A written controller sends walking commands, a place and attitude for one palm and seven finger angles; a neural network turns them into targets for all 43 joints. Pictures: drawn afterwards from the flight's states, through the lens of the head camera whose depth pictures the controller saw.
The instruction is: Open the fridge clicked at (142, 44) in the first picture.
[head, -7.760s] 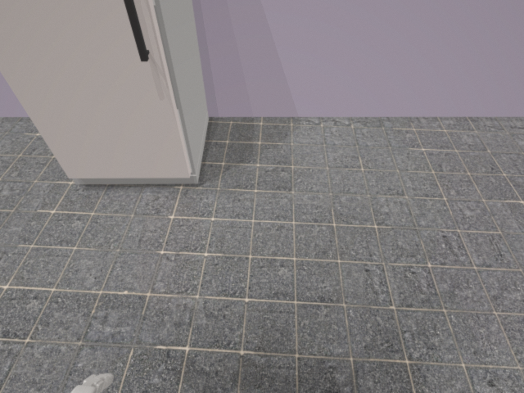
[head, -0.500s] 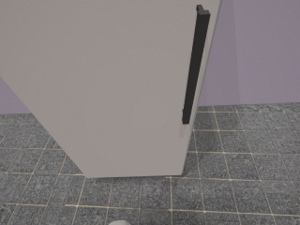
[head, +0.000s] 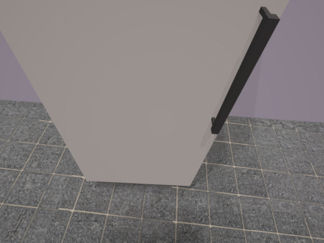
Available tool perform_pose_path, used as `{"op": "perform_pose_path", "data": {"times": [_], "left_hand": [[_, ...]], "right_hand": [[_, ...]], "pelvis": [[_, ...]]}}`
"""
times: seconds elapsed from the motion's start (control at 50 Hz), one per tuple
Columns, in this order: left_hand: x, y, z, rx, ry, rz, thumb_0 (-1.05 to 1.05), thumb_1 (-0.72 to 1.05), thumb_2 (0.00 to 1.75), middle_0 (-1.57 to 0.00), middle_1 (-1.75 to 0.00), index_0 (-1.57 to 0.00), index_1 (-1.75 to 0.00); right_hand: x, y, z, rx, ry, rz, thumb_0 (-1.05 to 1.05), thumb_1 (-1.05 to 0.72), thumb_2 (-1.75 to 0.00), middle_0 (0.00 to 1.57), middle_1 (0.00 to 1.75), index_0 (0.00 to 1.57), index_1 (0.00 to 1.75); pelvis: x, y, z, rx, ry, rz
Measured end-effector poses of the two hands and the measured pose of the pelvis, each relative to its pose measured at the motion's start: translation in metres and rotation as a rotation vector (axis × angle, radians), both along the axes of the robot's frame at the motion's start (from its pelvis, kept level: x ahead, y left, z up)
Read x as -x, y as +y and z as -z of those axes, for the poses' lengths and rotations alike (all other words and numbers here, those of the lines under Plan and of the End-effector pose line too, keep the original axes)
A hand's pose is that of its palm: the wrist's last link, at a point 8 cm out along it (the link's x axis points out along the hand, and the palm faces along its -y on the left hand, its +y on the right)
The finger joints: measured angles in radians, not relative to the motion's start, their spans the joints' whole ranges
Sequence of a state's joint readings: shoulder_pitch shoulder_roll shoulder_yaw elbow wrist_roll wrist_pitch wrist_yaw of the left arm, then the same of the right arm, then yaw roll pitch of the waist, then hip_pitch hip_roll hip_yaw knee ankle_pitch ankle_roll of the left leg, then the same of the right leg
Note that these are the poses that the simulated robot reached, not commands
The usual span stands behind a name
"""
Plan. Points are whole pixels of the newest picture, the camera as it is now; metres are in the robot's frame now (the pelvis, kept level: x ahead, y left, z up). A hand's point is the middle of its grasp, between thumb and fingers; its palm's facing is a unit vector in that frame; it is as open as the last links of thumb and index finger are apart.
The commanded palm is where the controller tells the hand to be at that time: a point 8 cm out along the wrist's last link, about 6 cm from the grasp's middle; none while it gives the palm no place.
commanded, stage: come to a stop and stand still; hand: right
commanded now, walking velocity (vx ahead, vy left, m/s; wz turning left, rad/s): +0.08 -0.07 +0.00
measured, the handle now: (233, 84) +0.49 -0.15 +0.14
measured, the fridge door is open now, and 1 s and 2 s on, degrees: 0 0 0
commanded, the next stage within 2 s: look again from close up in 1.14 s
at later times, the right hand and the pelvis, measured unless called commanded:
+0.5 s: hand out of the picture -0.02 -0.20 -0.17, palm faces +0.02 +0.98 -0.20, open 7.4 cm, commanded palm none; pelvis -0.02 -0.02 +0.00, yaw +0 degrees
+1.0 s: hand out of the picture -0.01 -0.17 -0.16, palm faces +0.02 +0.97 -0.23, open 7.3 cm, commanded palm none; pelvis -0.02 +0.01 +0.00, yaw +0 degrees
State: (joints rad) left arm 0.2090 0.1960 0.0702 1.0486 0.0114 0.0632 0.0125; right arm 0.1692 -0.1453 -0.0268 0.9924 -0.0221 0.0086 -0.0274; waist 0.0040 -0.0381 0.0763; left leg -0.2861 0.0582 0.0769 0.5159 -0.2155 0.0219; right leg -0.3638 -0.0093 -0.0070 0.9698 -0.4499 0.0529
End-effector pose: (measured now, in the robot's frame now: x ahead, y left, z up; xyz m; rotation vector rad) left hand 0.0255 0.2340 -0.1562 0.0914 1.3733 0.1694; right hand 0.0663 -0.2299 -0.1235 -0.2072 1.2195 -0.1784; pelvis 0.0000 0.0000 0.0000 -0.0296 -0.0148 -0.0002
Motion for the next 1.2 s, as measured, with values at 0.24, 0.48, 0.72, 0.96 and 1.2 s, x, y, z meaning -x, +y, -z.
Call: {"op": "perform_pose_path", "data": {"times": [0.24,0.48,0.72,0.96,1.2], "left_hand": [[0.023,-0.035,-0.023,-0.069,-0.067,0.060,0.00,0.91,0.90,-0.19,-0.30,-0.20,-0.30],[0.073,-0.045,-0.014,-0.014,0.073,-0.007,0.01,0.91,0.90,-0.20,-0.30,-0.20,-0.30],[0.060,-0.030,0.005,0.022,0.008,0.011,0.01,0.91,0.90,-0.19,-0.30,-0.20,-0.30],[0.059,-0.023,0.003,0.038,0.002,0.037,0.01,0.92,0.90,-0.20,-0.30,-0.20,-0.30],[0.075,-0.017,-0.004,0.018,0.057,0.045,0.00,0.91,0.90,-0.20,-0.30,-0.20,-0.30]], "right_hand": [[0.068,-0.038,0.025,-0.072,0.086,0.064,0.01,-0.91,-0.90,0.20,0.30,0.20,0.30],[0.090,-0.024,0.018,-0.071,0.200,0.047,0.01,-0.91,-0.90,0.20,0.30,0.20,0.30],[0.069,-0.002,0.016,-0.018,0.105,0.017,0.02,-0.94,-0.90,0.20,0.30,0.20,0.30],[0.077,0.006,0.008,-0.015,0.087,0.019,0.01,-0.93,-0.90,0.20,0.30,0.20,0.30],[0.105,0.019,0.014,-0.060,0.156,0.042,0.01,-0.91,-0.90,0.20,0.30,0.20,0.30]], "pelvis": [[0.026,-0.033,0.000,-0.028,-0.012,0.001],[0.022,-0.022,-0.003,-0.010,0.014,0.002],[0.018,-0.007,0.006,-0.030,-0.002,-0.001],[0.023,0.004,0.001,-0.014,-0.013,0.000],[0.028,0.007,-0.002,-0.016,-0.008,0.003]]}}
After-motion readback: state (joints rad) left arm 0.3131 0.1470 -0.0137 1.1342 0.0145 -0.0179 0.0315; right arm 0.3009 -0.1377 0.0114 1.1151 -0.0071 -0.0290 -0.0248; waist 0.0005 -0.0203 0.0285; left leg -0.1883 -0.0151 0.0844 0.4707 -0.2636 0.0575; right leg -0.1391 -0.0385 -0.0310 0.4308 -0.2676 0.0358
